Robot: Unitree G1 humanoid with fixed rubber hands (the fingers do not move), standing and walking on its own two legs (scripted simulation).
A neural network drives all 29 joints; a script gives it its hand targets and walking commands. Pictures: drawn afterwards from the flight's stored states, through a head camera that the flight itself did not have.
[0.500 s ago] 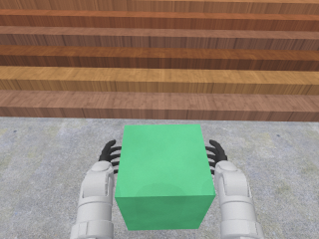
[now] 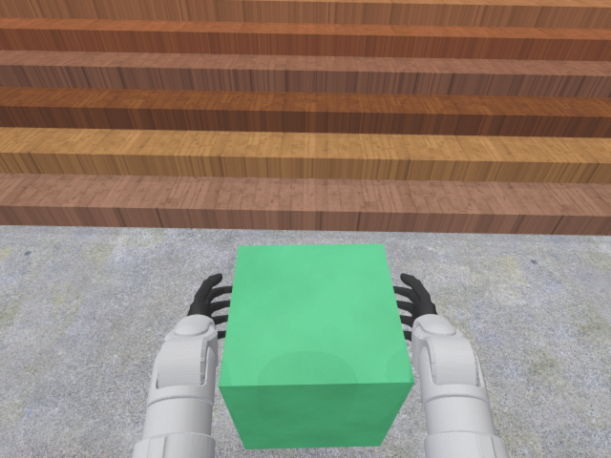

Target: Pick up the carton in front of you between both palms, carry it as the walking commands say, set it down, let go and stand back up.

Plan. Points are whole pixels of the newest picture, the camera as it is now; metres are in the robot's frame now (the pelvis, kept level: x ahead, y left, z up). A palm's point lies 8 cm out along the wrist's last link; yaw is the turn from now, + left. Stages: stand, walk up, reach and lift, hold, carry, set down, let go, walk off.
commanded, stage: hold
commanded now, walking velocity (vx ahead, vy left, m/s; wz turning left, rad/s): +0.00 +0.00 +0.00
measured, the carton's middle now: (312, 349) +0.29 +0.00 -0.03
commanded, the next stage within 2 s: carry in 0.04 s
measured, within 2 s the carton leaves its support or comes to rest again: neither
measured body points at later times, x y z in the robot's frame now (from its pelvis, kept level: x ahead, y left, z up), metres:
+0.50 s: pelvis +0.13 -0.01 -0.02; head +0.11 +0.00 +0.43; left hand +0.39 +0.14 +0.06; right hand +0.39 -0.16 +0.07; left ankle +0.11 +0.09 -0.75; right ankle +0.01 -0.14 -0.75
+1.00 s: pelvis +0.40 -0.07 -0.01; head +0.39 -0.08 +0.44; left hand +0.63 +0.10 +0.07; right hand +0.65 -0.21 +0.07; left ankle +0.33 +0.06 -0.67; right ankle +0.43 -0.13 -0.75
